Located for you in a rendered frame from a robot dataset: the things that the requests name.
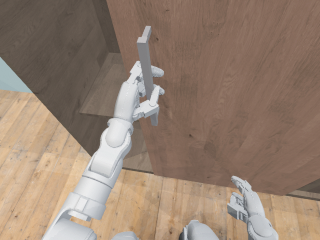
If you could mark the right robot thigh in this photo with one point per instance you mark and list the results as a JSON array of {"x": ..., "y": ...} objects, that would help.
[{"x": 198, "y": 231}]

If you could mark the right robot hand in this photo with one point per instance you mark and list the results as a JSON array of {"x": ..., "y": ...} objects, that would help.
[{"x": 242, "y": 208}]

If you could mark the robot left upper arm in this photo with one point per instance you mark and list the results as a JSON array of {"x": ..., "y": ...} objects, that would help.
[{"x": 66, "y": 229}]

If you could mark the wardrobe door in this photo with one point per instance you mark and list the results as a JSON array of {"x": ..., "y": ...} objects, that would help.
[
  {"x": 242, "y": 88},
  {"x": 313, "y": 187}
]

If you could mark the robot left forearm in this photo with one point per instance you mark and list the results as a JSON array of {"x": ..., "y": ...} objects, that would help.
[{"x": 89, "y": 197}]

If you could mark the left robot hand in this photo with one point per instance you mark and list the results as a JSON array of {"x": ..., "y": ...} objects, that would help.
[{"x": 130, "y": 92}]

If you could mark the handle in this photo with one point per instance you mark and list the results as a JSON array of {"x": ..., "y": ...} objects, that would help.
[{"x": 145, "y": 62}]

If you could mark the robot right shin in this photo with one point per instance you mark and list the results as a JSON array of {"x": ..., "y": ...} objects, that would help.
[{"x": 194, "y": 221}]

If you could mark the robot right forearm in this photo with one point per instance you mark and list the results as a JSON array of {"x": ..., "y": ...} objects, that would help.
[{"x": 260, "y": 228}]

